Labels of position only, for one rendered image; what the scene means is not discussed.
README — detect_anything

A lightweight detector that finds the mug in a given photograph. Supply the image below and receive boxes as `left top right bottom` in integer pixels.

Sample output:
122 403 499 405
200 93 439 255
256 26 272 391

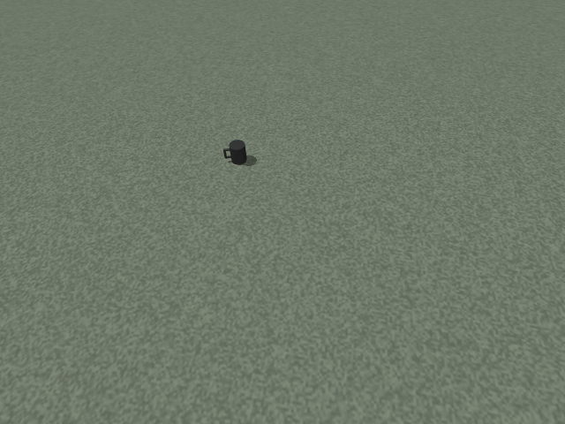
223 140 247 165

